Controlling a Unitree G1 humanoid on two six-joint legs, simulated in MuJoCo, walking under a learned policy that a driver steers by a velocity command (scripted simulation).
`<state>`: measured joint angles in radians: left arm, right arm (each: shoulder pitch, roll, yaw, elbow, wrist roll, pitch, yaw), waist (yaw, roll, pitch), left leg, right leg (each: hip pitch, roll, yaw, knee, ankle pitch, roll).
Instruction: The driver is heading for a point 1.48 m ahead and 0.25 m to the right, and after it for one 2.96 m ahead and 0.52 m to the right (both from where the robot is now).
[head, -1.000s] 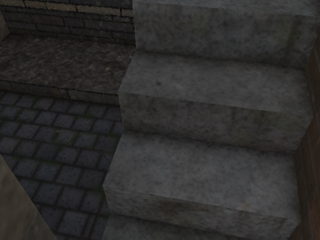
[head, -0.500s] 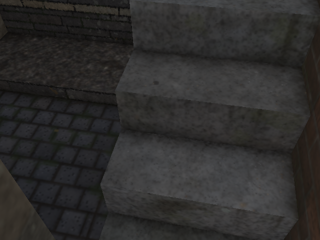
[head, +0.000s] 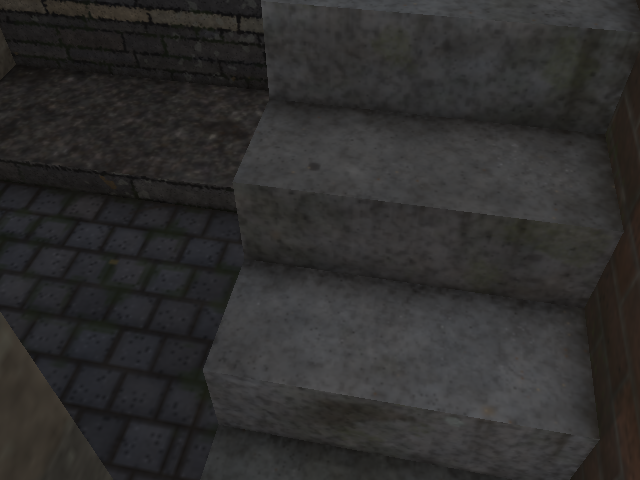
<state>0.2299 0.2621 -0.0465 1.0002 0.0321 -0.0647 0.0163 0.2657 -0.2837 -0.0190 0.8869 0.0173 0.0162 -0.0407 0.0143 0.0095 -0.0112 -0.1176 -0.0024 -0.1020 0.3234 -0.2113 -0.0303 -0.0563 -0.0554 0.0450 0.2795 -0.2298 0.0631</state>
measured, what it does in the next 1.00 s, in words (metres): stands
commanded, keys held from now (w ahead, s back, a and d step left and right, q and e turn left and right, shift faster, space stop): w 1.00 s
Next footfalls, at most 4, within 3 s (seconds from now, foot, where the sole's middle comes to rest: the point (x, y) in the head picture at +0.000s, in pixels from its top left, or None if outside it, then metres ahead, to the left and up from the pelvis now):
none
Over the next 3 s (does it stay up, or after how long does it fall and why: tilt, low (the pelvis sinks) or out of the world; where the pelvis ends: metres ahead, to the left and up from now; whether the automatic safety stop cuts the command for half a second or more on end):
stays up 0.01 0.00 0.00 its command is cut before an obstacle from the start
